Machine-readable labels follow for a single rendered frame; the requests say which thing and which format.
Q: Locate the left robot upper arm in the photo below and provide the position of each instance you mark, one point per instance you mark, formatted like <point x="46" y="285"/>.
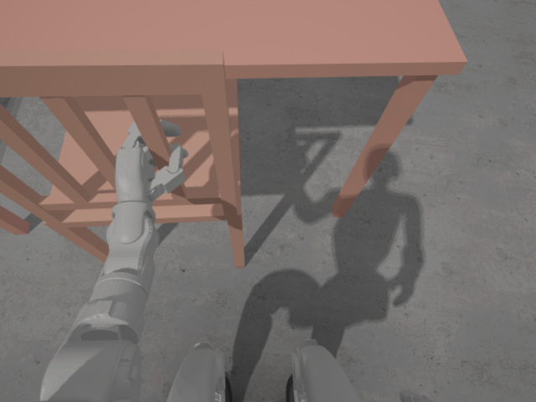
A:
<point x="95" y="371"/>

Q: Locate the left robot forearm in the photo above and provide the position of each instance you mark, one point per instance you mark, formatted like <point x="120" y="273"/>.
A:
<point x="115" y="309"/>

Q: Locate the robot left hand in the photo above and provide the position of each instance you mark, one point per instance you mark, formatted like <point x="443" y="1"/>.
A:
<point x="134" y="167"/>

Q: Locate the table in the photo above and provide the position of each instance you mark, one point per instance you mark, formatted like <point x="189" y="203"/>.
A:
<point x="261" y="39"/>

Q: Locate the chair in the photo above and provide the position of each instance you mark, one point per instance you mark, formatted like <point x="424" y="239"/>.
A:
<point x="96" y="95"/>

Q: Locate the robot right thigh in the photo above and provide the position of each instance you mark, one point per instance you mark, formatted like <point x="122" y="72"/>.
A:
<point x="316" y="372"/>

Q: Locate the robot right shin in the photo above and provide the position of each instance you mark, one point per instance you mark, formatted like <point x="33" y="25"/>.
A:
<point x="303" y="397"/>

